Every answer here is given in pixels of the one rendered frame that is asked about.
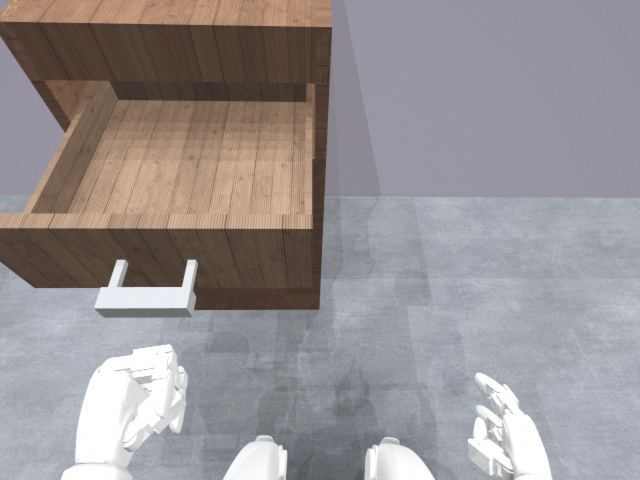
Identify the left robot thigh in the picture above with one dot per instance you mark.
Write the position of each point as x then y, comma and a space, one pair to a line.
259, 460

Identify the cabinet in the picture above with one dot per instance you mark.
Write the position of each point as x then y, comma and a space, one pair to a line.
65, 45

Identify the robot thigh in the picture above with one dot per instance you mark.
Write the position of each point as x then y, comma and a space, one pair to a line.
259, 460
394, 462

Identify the right robot thigh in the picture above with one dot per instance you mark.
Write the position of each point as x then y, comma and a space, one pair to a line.
394, 462

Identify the robot left hand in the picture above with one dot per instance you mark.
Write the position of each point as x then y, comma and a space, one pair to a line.
149, 382

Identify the robot right hand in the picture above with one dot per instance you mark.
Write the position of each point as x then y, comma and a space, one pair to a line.
516, 448

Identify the handle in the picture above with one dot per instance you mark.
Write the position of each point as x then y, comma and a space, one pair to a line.
116, 301

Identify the drawer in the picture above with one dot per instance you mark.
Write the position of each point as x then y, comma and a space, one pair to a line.
159, 173

